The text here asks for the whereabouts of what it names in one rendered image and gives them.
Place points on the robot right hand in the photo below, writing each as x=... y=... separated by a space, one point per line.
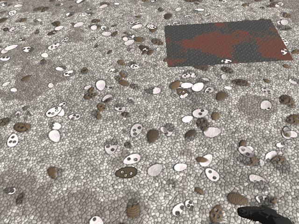
x=263 y=214

